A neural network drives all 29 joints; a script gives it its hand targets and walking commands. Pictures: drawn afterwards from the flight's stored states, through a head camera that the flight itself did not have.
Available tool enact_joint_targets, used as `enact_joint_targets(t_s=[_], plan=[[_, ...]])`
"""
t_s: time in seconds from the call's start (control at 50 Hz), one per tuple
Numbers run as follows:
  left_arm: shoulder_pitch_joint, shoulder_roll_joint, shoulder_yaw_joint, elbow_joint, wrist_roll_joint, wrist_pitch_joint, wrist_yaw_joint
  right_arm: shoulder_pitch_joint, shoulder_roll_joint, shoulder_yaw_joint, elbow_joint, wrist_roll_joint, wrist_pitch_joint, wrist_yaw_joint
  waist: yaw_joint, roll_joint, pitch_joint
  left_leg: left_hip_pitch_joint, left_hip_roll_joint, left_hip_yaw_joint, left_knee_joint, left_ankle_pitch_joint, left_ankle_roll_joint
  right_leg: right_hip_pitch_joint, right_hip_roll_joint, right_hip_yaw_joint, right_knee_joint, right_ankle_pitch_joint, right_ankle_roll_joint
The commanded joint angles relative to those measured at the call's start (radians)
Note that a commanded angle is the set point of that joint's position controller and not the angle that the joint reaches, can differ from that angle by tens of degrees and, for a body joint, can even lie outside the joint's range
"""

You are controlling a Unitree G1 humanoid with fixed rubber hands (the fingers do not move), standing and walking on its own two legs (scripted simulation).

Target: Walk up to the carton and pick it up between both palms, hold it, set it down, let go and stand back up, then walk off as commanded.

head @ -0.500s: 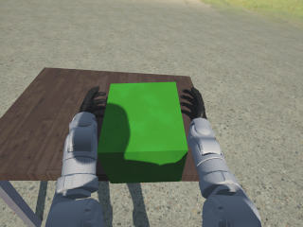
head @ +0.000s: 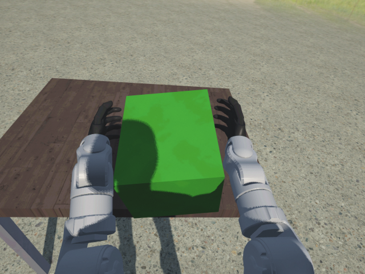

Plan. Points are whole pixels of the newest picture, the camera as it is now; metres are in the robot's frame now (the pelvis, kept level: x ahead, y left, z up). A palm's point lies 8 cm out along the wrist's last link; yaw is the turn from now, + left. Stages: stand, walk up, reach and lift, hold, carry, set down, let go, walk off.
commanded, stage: hold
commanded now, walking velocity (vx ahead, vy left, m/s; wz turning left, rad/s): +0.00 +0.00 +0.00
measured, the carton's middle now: (171, 152) +0.40 +0.03 +0.09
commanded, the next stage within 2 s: none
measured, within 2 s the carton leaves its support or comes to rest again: neither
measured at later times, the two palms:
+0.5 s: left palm (100, 131) +0.36 +0.18 +0.18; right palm (240, 136) +0.37 -0.11 +0.17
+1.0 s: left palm (99, 144) +0.34 +0.18 +0.16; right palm (240, 140) +0.36 -0.11 +0.17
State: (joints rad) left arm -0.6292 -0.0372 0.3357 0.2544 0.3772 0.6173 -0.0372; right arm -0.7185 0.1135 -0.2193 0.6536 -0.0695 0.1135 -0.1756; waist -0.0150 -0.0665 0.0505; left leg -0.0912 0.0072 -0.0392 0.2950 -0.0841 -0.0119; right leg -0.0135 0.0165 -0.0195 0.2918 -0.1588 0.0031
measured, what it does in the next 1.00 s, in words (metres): stands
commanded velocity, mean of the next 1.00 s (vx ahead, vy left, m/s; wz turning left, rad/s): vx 0.00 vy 0.00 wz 0.00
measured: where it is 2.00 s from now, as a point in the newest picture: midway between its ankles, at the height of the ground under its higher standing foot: outside the picture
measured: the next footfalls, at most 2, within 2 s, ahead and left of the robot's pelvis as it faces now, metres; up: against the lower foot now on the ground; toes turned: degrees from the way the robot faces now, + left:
none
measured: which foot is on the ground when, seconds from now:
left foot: down 0.00-1.00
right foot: down 0.00-1.00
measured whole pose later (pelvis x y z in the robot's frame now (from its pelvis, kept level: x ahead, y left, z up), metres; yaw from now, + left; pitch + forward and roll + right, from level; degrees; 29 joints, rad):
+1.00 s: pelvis -0.01 +0.00 +0.00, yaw +0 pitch -9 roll -1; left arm -0.54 -0.06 0.28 0.04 0.38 0.75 -0.05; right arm -0.61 0.10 -0.12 0.44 0.01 0.20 -0.19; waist -0.03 -0.07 0.09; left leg -0.06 0.01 -0.04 0.29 -0.08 -0.01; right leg 0.01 0.02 -0.02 0.29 -0.16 0.00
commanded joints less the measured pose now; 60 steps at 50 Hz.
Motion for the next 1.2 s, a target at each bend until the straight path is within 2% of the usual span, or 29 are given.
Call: enact_joint_targets(t_s=[0.0,0.02,0.04,0.1,0.12,0.26,0.28,0.36,0.38,0.4,0.42,0.46,0.48,0.5,0.52,0.56,0.58,0.6,0.68,0.76,0.8,0.84,0.92,0.94,0.96,1.04,1.06,1.14,1.18], plan=[[-0.582,-0.487,-0.491,-0.275,-0.141,-0.047,-0.178,-0.523,0.312,0.385,-0.208,0.124,-0.021,0.098,-0.169,0.082,-0.382,0.328,-0.023,0.102,0.002,0.208,-0.036,0.124,0.024,-0.095,-0.060,0.186,0.045],[-0.618,-0.466,-0.451,-0.213,-0.129,-0.038,-0.187,-0.539,0.318,0.349,-0.157,0.109,-0.004,0.099,-0.164,0.083,-0.331,0.288,-0.032,0.117,-0.011,0.111,-0.020,0.117,0.003,-0.074,-0.071,0.119,0.044],[-0.628,-0.488,-0.494,-0.238,-0.140,-0.032,-0.184,-0.558,0.322,0.345,-0.198,0.103,-0.016,0.107,-0.180,0.096,-0.352,0.292,-0.032,0.106,-0.022,0.103,-0.024,0.087,0.010,-0.094,-0.066,0.105,0.043],[-0.610,-0.463,-0.445,-0.204,-0.125,-0.030,-0.191,-0.545,0.329,0.361,-0.189,0.095,0.005,0.104,-0.165,0.044,-0.293,0.247,-0.040,0.115,-0.039,0.058,-0.005,0.106,0.004,-0.088,-0.071,0.082,0.049],[-0.635,-0.469,-0.448,-0.161,-0.115,-0.021,-0.192,-0.602,0.315,0.324,-0.181,0.079,-0.001,0.111,-0.148,0.066,-0.285,0.236,-0.028,0.115,-0.061,-0.024,-0.007,0.061,0.008,-0.094,-0.072,-0.006,0.035],[-0.684,-0.449,-0.400,-0.132,-0.100,-0.014,-0.192,-0.613,0.314,0.267,-0.141,0.061,0.008,0.142,-0.128,0.079,-0.262,0.201,-0.021,0.129,-0.107,-0.178,0.019,0.015,0.003,-0.104,-0.070,-0.115,0.026],[-0.660,-0.444,-0.376,-0.090,-0.084,-0.001,-0.197,-0.582,0.313,0.240,-0.095,0.043,0.022,0.144,-0.147,0.073,-0.199,0.177,-0.018,0.132,-0.111,-0.191,0.020,0.021,-0.003,-0.088,-0.074,-0.119,0.021],[-0.639,-0.442,-0.328,-0.045,-0.077,0.015,-0.200,-0.689,0.327,0.276,-0.192,0.065,0.007,0.149,-0.096,0.054,-0.254,0.166,-0.031,0.140,-0.104,-0.159,0.045,0.028,-0.009,-0.086,-0.078,-0.113,0.036],[-0.621,-0.418,-0.301,-0.017,-0.044,0.023,-0.201,-0.664,0.304,0.261,-0.145,0.044,0.022,0.154,-0.089,0.044,-0.198,0.148,-0.030,0.141,-0.127,-0.211,0.044,0.018,-0.006,-0.091,-0.087,-0.163,0.036],[-0.634,-0.410,-0.322,-0.055,-0.055,0.022,-0.203,-0.641,0.316,0.251,-0.140,0.036,0.020,0.149,-0.108,0.034,-0.229,0.162,-0.031,0.145,-0.115,-0.174,0.046,0.033,-0.003,-0.093,-0.075,-0.117,0.034],[-0.611,-0.439,-0.367,-0.077,-0.087,0.026,-0.203,-0.623,0.300,0.251,-0.167,0.053,0.015,0.142,-0.126,0.078,-0.285,0.204,-0.021,0.143,-0.107,-0.115,0.028,0.045,0.011,-0.102,-0.071,-0.062,0.026],[-0.655,-0.411,-0.345,-0.065,-0.080,0.018,-0.203,-0.666,0.297,0.265,-0.156,0.053,0.015,0.145,-0.108,0.068,-0.274,0.191,-0.020,0.131,-0.102,-0.160,0.039,0.042,-0.002,-0.088,-0.074,-0.105,0.026],[-0.593,-0.430,-0.375,-0.146,-0.095,0.020,-0.191,-0.642,0.308,0.315,-0.233,0.085,0.003,0.144,-0.092,0.078,-0.360,0.244,-0.024,0.134,-0.077,0.013,0.016,0.076,0.017,-0.108,-0.052,0.039,0.026],[-0.560,-0.434,-0.395,-0.188,-0.112,0.009,-0.187,-0.584,0.316,0.366,-0.249,0.104,0.013,0.132,-0.108,0.057,-0.404,0.276,-0.033,0.134,-0.031,0.115,0.010,0.114,0.020,-0.098,-0.047,0.124,0.035],[-0.548,-0.424,-0.402,-0.172,-0.105,0.010,-0.184,-0.589,0.305,0.372,-0.245,0.107,0.011,0.127,-0.095,0.067,-0.385,0.296,-0.028,0.126,-0.030,0.112,0.004,0.100,0.027,-0.096,-0.060,0.093,0.034],[-0.524,-0.449,-0.448,-0.257,-0.124,0.015,-0.177,-0.555,0.315,0.419,-0.282,0.152,0.013,0.114,-0.116,0.104,-0.435,0.328,-0.040,0.113,0.006,0.255,-0.021,0.143,0.026,-0.097,-0.036,0.273,0.045],[-0.547,-0.464,-0.468,-0.288,-0.140,0.006,-0.174,-0.562,0.329,0.441,-0.285,0.159,0.015,0.112,-0.110,0.112,-0.450,0.345,-0.033,0.112,0.023,0.292,-0.031,0.128,0.035,-0.097,-0.030,0.234,0.042],[-0.510,-0.473,-0.497,-0.341,-0.150,0.009,-0.167,-0.565,0.341,0.484,-0.364,0.187,0.004,0.105,-0.105,0.081,-0.488,0.375,-0.033,0.106,0.034,0.384,-0.027,0.146,0.044,-0.101,-0.026,0.312,0.046],[-0.481,-0.483,-0.572,-0.495,-0.174,0.010,-0.153,-0.431,0.313,0.555,-0.373,0.231,0.031,0.088,-0.141,0.120,-0.520,0.435,-0.025,0.093,0.085,0.510,-0.066,0.160,0.048,-0.092,-0.006,0.434,0.054],[-0.462,-0.417,-0.487,-0.410,-0.121,0.041,-0.188,-0.353,0.288,0.474,-0.288,0.188,0.081,0.077,-0.142,0.073,-0.336,0.328,-0.039,0.108,0.008,0.267,-0.036,0.157,0.030,-0.087,-0.036,0.291,0.048],[-0.484,-0.453,-0.552,-0.489,-0.153,0.044,-0.194,-0.349,0.275,0.470,-0.315,0.195,0.072,0.075,-0.176,0.097,-0.367,0.362,-0.028,0.106,0.017,0.293,-0.045,0.137,0.032,-0.086,-0.039,0.284,0.041],[-0.495,-0.476,-0.560,-0.474,-0.174,0.036,-0.191,-0.404,0.302,0.484,-0.395,0.196,0.065,0.070,-0.167,0.093,-0.400,0.345,-0.034,0.108,0.014,0.285,-0.046,0.143,0.036,-0.088,-0.040,0.268,0.035],[-0.571,-0.467,-0.547,-0.378,-0.166,0.027,-0.171,-0.506,0.323,0.466,-0.379,0.170,0.048,0.096,-0.136,0.119,-0.336,0.281,-0.034,0.105,-0.023,0.103,-0.026,0.073,0.022,-0.089,-0.058,0.108,0.025],[-0.625,-0.490,-0.561,-0.422,-0.184,0.008,-0.165,-0.527,0.347,0.454,-0.371,0.175,0.043,0.104,-0.139,0.064,-0.362,0.271,-0.028,0.098,-0.030,0.065,-0.006,0.059,0.018,-0.089,-0.055,0.065,0.032],[-0.603,-0.467,-0.518,-0.351,-0.160,0.019,-0.166,-0.527,0.321,0.435,-0.339,0.164,0.047,0.110,-0.124,0.100,-0.321,0.261,-0.027,0.104,-0.047,0.010,-0.004,0.030,0.013,-0.089,-0.067,0.011,0.028],[-0.592,-0.438,-0.438,-0.209,-0.105,0.037,-0.181,-0.565,0.303,0.335,-0.257,0.098,0.045,0.133,-0.122,0.037,-0.232,0.184,-0.020,0.117,-0.113,-0.207,0.027,0.013,0.002,-0.099,-0.071,-0.143,0.023],[-0.609,-0.417,-0.416,-0.164,-0.090,0.043,-0.187,-0.563,0.292,0.310,-0.218,0.087,0.054,0.139,-0.124,0.065,-0.197,0.157,-0.026,0.129,-0.124,-0.270,0.033,0.003,-0.009,-0.090,-0.080,-0.195,0.020],[-0.610,-0.408,-0.402,-0.123,-0.094,0.052,-0.209,-0.574,0.261,0.270,-0.179,0.075,0.058,0.153,-0.141,0.074,-0.199,0.140,-0.020,0.128,-0.124,-0.257,0.037,0.007,-0.004,-0.093,-0.075,-0.172,0.018],[-0.630,-0.416,-0.393,-0.163,-0.091,0.034,-0.203,-0.570,0.284,0.271,-0.172,0.075,0.047,0.159,-0.114,0.083,-0.247,0.154,-0.024,0.135,-0.120,-0.204,0.025,0.034,-0.002,-0.096,-0.055,-0.130,0.022]])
